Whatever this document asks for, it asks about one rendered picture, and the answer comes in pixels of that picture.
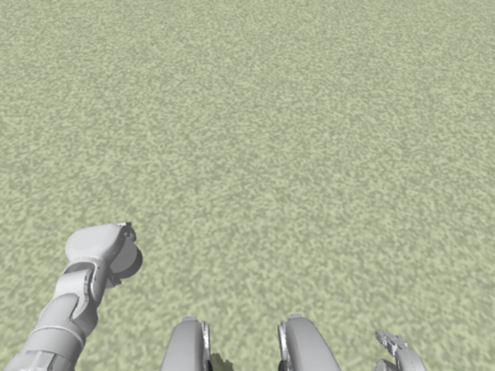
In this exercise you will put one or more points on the left robot arm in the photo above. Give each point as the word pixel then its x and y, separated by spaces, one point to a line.
pixel 58 338

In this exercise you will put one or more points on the tin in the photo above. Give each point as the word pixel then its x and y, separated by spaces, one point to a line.
pixel 128 261

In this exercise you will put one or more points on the left robot hand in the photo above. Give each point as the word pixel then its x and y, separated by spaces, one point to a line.
pixel 103 242

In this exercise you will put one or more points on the right robot hand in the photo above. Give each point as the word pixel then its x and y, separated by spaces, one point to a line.
pixel 406 359

